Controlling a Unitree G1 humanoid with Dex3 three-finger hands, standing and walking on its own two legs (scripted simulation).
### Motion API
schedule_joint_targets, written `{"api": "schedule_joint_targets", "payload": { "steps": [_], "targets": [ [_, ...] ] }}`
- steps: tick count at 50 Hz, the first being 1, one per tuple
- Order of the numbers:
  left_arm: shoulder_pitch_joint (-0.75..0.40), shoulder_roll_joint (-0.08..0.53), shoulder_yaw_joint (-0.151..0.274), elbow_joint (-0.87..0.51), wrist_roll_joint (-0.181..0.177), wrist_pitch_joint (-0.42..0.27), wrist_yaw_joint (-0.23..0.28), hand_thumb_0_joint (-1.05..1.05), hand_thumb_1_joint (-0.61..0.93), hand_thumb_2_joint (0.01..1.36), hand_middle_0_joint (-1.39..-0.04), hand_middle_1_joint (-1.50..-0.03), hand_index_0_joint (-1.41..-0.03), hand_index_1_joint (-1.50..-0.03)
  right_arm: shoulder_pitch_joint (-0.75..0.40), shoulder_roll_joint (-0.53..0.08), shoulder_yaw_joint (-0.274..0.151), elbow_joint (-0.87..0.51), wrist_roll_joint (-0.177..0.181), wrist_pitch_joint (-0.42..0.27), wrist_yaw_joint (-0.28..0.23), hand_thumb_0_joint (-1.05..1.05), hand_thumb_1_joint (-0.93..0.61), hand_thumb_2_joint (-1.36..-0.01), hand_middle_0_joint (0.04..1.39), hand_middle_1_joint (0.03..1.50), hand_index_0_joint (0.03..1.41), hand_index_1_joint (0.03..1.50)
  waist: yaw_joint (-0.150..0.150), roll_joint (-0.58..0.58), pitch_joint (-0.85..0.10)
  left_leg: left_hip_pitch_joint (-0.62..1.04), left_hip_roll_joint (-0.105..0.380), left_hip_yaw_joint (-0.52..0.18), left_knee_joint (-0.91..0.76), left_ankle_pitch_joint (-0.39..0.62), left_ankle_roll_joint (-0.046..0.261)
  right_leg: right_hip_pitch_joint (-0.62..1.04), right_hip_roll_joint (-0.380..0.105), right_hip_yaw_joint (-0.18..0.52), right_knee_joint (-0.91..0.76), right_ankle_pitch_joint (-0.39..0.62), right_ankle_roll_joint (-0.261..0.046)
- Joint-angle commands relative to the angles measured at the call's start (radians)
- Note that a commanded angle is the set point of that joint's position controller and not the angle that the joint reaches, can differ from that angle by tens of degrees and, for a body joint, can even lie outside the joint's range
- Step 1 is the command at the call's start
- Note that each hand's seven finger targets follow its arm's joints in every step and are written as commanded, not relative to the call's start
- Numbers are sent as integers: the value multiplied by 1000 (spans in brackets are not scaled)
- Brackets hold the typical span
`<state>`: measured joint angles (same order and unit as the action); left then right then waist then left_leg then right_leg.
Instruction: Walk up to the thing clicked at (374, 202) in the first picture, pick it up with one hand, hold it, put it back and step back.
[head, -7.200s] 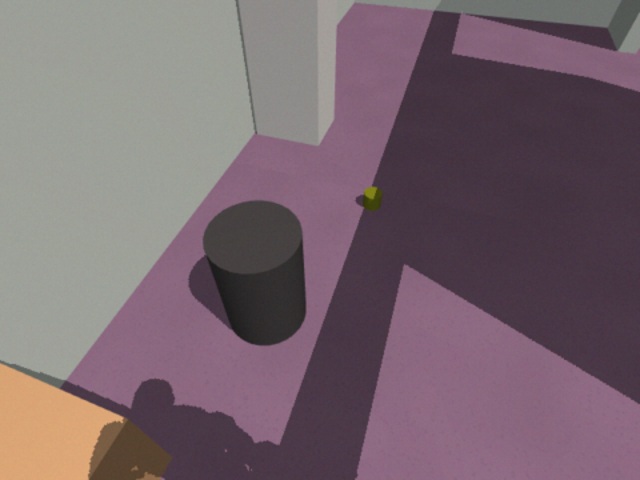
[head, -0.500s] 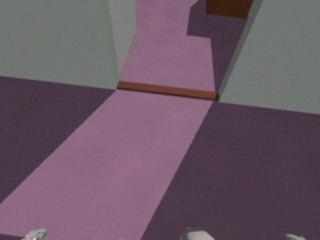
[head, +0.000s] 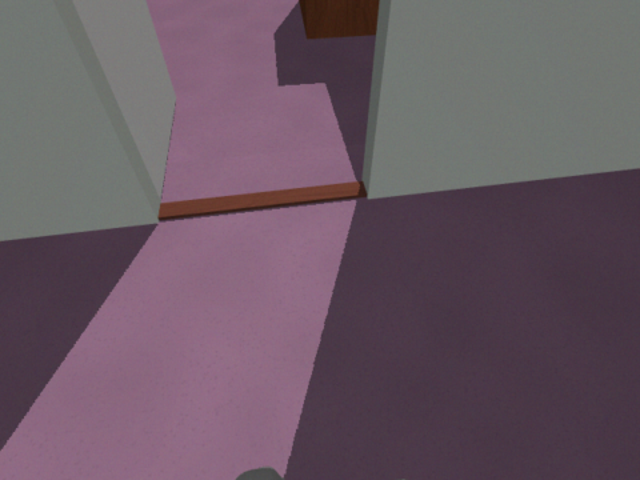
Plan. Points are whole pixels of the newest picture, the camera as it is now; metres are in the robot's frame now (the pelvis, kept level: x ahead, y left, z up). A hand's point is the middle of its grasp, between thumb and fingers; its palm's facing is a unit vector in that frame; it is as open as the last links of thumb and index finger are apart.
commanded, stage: walk up
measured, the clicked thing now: out of the picture -0.25 +1.29 -0.71
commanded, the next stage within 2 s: stand in 1.86 s
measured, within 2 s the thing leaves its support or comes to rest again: neither
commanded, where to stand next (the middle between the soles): +0.09 -0.01 m, yaw -12 degrees
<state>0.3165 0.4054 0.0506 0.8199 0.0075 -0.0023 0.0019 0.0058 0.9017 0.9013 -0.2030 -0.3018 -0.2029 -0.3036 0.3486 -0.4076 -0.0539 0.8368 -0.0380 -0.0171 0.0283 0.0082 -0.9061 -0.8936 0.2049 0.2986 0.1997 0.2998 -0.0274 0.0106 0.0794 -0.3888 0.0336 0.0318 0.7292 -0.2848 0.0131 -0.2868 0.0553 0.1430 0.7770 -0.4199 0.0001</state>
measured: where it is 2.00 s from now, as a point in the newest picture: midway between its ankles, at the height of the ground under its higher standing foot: outside the picture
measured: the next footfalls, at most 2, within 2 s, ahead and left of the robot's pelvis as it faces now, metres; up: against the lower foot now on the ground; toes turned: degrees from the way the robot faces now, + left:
right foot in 0.24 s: +0.08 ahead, -0.13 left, +0.00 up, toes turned -10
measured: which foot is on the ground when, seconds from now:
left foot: down 0.00-1.00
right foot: up 0.00-0.22, down 0.24-1.00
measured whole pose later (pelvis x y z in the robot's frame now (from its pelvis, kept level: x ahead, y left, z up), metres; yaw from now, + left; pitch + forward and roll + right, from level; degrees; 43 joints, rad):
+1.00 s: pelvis +0.04 +0.01 +0.02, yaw -15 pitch -2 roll +1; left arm 0.10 0.38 0.00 1.06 0.01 -0.01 0.01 0.00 0.91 0.90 -0.20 -0.30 -0.20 -0.30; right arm 0.09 -0.39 -0.02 1.07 0.00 0.01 0.02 0.01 -0.91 -0.89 0.20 0.30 0.20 0.30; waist -0.03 0.00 0.08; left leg -0.22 0.08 0.14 0.56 -0.29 -0.02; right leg -0.29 0.05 0.16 0.58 -0.26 0.02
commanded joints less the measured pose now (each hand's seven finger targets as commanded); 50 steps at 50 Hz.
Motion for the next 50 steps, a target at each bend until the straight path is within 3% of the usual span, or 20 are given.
{"api": "schedule_joint_targets", "payload": {
  "steps": [1,3,5,8,11,12,13,14,15,19,20,21,22,23,24,26,27,32,44,50],
  "targets": [
    [35,246,52,-55,-2,-28,32,0,900,900,-200,-300,-200,-300,-33,-328,-102,-102,13,-36,-21,0,-900,-900,200,300,200,300,4,121,-37,147,412,-611,-475,-318,233,-249,1,-5,322,-148,-20],
    [14,229,60,-31,-4,-34,21,0,900,900,-200,-300,-200,-300,-54,-284,-84,-98,7,-35,-25,0,-900,-900,200,300,200,300,7,108,8,134,311,-397,-434,-249,193,-271,-29,-14,285,-92,-17],
    [29,213,55,-14,-5,-42,5,0,900,900,-200,-300,-200,-300,-70,-292,-79,-91,4,-30,-21,0,-900,-900,200,300,200,300,7,188,20,86,266,-245,-395,-156,178,-195,-52,-80,143,-68,-20],
    [33,175,52,-4,2,-47,0,0,900,900,-200,-300,-200,-300,-75,-275,-73,-101,-1,-14,-14,0,-900,-900,200,300,200,300,1,197,-67,107,262,-155,-298,-5,183,-68,-31,-153,-23,-24,-15],
    [55,179,65,21,13,-51,15,0,900,900,-200,-300,-200,-300,-116,-218,-49,-110,17,9,-10,0,-900,-900,200,300,200,300,46,137,-89,-1,226,-75,-131,49,121,118,-2,-164,-225,142,-33],
    [38,213,75,10,19,-59,22,0,900,900,-200,-300,-200,-300,-88,-172,-31,-108,22,11,-11,0,-900,-900,200,300,200,300,45,48,-104,-51,188,-40,-27,33,81,161,-55,-30,-294,110,-58],
    [9,278,83,-11,31,-70,28,0,900,900,-200,-300,-200,-300,-108,-116,-15,-129,32,12,-10,0,-900,-900,200,300,200,300,37,-151,-81,-175,75,30,139,-92,8,142,-270,350,-391,128,-133],
    [-31,316,81,-12,25,-68,31,0,900,900,-200,-300,-200,-300,-163,-172,-33,-120,33,23,-26,0,-900,-900,200,300,200,300,45,-131,-36,-124,57,-40,202,-295,7,2,-369,442,-371,223,-260],
    [-47,288,72,-14,18,-69,30,0,900,900,-200,-300,-200,-300,-145,-186,-40,-100,30,22,-30,0,-900,-900,200,300,200,300,29,-97,-32,-94,76,-71,221,-322,11,-17,-363,392,-334,310,-277],
    [-130,222,38,-9,3,-64,31,0,900,900,-200,-300,-200,-300,-72,-166,-30,-19,41,-9,-32,0,-900,-900,200,300,200,300,-20,-139,-121,92,42,-15,-46,-50,25,-12,-212,144,-182,615,-164],
    [-149,217,33,-8,-1,-59,28,0,900,900,-200,-300,-200,-300,-58,-173,-34,-4,35,-14,-32,0,-900,-900,200,300,200,300,-30,-120,-145,177,49,-24,-110,110,32,-59,-183,105,-144,582,-132],
    [-138,194,25,-13,-6,-57,27,0,900,900,-200,-300,-200,-300,-80,-202,-40,-7,31,-18,-34,0,-900,-900,200,300,200,300,-12,-69,-159,228,104,-85,-147,236,49,-90,-143,71,-101,514,-100],
    [-114,179,21,3,-11,-54,26,0,900,900,-200,-300,-200,-300,-135,-244,-46,-15,33,-23,-32,0,-900,-900,200,300,200,300,6,-6,-184,185,195,-196,-177,199,98,-62,-82,18,-78,372,-58],
    [-99,192,24,36,-9,-52,28,0,900,900,-200,-300,-200,-300,-181,-245,-43,-11,44,-18,-27,0,-900,-900,200,300,200,300,29,10,-170,119,220,-211,-164,160,123,9,-61,-1,-80,264,-51],
    [-95,195,22,48,-2,-57,30,0,900,900,-200,-300,-200,-300,-210,-223,-32,-7,43,-15,-25,0,-900,-900,200,300,200,300,39,-11,-166,99,194,-161,-140,140,99,34,-85,35,-138,263,-63],
    [-152,225,27,62,-4,-60,26,0,900,900,-200,-300,-200,-300,-225,-193,-18,17,42,-7,-26,0,-900,-900,200,300,200,300,14,-38,-118,121,95,-55,-104,65,37,-36,-145,147,-212,309,-102],
    [-176,232,26,63,-7,-60,25,0,900,900,-200,-300,-200,-300,-210,-192,-15,36,41,-6,-27,0,-900,-900,200,300,200,300,2,-22,-102,135,83,-43,-108,43,28,-59,-164,170,-223,321,-110],
    [-184,198,11,107,-6,-50,23,0,900,900,-200,-300,-200,-300,-265,-210,-13,80,43,-9,-24,0,-900,-900,200,300,200,300,24,-1,-127,153,154,-92,-224,31,71,-9,-92,62,-193,329,-67],
    [-246,186,3,162,-2,-36,16,0,900,900,-200,-300,-200,-300,-327,-202,-15,149,35,2,-20,0,-900,-900,200,300,200,300,14,2,-95,206,143,-37,-307,-94,52,-25,-89,77,-268,316,-58],
    [-254,191,4,177,-2,-32,15,0,900,900,-200,-300,-200,-300,-324,-197,-17,169,37,5,-18,0,-900,-900,200,300,200,300,8,-17,-104,258,131,-20,-318,-84,45,-34,-93,102,-304,320,-57]
  ]
}}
